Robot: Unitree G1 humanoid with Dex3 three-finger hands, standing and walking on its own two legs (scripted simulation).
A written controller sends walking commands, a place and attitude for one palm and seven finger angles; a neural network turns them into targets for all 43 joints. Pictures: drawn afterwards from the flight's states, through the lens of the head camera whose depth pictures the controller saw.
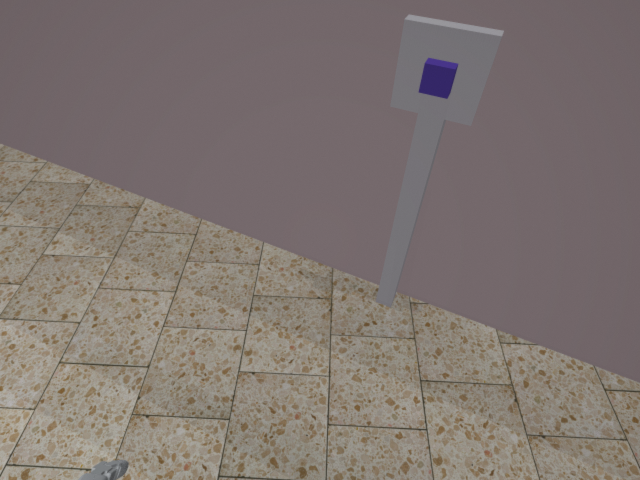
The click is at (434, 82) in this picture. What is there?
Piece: button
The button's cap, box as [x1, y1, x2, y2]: [419, 58, 457, 98]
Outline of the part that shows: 428,58 424,65 419,92 447,98 451,88 457,64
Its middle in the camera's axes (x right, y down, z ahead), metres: +0.23 -0.32 +0.77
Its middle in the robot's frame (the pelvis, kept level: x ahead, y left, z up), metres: +0.82 -0.19 +0.12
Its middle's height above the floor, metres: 0.89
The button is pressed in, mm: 0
